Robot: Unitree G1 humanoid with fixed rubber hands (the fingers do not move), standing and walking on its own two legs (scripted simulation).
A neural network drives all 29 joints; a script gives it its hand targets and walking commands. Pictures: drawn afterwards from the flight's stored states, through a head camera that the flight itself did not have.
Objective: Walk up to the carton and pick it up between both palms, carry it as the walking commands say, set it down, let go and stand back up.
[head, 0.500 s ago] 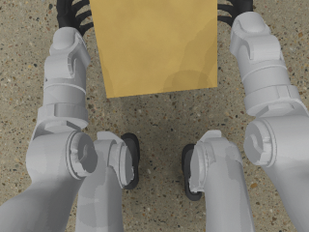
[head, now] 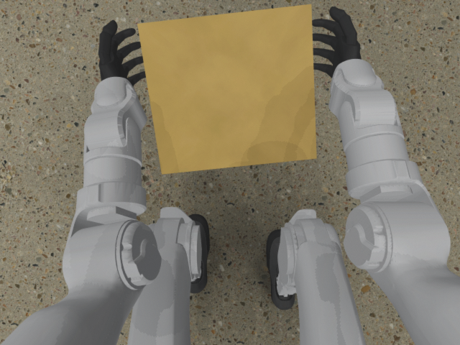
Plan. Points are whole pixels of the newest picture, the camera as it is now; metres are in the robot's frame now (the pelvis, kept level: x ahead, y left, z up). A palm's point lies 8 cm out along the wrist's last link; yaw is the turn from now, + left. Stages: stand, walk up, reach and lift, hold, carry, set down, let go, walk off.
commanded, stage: reach and lift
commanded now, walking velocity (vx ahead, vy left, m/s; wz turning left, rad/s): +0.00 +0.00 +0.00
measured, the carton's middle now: (231, 97) +0.51 +0.03 -0.18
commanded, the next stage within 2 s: none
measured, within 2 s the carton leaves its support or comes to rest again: neither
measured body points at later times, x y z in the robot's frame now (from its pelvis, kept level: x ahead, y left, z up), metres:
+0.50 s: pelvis +0.01 +0.00 +0.05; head +0.28 +0.01 +0.41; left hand +0.50 +0.19 -0.02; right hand +0.53 -0.15 -0.03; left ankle +0.13 +0.13 -0.41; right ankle +0.09 -0.11 -0.41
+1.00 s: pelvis +0.02 +0.00 +0.12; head +0.25 +0.01 +0.50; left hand +0.48 +0.20 +0.06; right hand +0.50 -0.14 +0.05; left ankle +0.13 +0.13 -0.41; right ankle +0.09 -0.11 -0.41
